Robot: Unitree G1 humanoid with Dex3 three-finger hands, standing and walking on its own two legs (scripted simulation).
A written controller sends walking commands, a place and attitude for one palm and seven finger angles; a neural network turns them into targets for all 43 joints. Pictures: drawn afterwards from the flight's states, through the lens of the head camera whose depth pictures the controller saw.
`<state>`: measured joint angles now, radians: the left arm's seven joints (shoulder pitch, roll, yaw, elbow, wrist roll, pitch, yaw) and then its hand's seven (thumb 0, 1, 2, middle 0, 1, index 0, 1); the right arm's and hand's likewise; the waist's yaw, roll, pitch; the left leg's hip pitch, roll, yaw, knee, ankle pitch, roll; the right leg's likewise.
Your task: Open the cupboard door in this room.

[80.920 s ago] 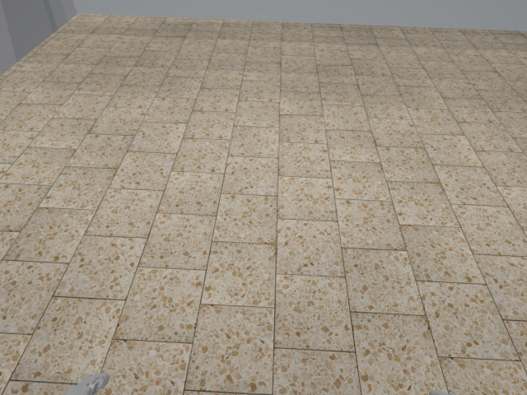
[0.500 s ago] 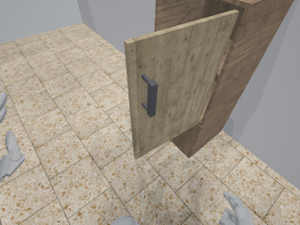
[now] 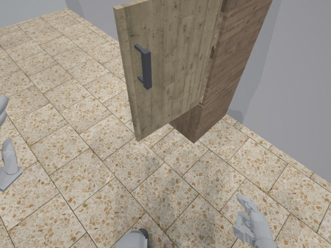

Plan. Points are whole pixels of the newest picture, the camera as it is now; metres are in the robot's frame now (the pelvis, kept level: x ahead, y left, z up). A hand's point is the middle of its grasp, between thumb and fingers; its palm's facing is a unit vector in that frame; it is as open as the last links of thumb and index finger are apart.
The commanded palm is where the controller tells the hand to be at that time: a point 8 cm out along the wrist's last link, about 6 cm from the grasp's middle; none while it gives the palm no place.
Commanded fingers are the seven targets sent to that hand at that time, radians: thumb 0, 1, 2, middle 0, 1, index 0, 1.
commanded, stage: stop stepping back and stand still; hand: left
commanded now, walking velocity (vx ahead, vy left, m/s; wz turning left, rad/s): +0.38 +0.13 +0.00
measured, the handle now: (143, 67) +0.60 +0.11 +0.09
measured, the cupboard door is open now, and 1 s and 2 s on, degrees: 84 84 84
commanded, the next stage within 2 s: let the arm hang, fingers relaxed in 0.90 s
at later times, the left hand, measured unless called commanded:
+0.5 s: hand out of the picture +0.12 +0.26 +0.18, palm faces +0.46 -0.76 -0.46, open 7.4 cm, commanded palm +0.06 +0.30 +0.19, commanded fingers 0.00 0.90 0.90 -0.20 -0.30 -0.20 -0.30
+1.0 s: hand out of the picture +0.14 +0.27 +0.18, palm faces +0.40 -0.74 -0.54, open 7.4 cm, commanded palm none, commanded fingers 0.00 0.90 0.90 -0.20 -0.30 -0.20 -0.30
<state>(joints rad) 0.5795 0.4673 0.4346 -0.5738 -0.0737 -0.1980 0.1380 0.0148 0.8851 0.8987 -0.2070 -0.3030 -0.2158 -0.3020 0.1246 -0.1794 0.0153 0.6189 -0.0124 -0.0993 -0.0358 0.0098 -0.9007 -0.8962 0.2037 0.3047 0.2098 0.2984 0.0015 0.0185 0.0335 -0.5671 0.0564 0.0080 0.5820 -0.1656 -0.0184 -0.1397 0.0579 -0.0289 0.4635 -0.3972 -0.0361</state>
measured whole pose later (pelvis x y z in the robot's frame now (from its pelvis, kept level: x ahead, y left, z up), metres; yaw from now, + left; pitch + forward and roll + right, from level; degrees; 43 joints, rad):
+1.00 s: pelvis -0.05 +0.01 +0.01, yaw +2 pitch +0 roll -1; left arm 0.59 0.41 0.42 -0.48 -0.04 -0.22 0.15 0.01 0.89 0.90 -0.21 -0.30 -0.22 -0.30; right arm 0.20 -0.19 0.03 0.63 0.01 -0.12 -0.04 0.01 -0.90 -0.90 0.20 0.30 0.21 0.30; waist -0.01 0.06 0.04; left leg -0.29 0.04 0.06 0.55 -0.25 0.00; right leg -0.23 0.03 -0.08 0.50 -0.27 -0.05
